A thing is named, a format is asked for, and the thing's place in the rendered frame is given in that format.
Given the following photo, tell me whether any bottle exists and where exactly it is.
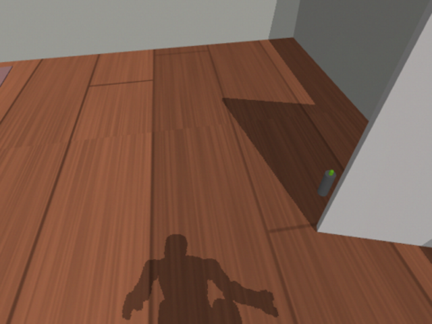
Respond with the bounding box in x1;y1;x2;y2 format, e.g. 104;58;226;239
317;169;336;196

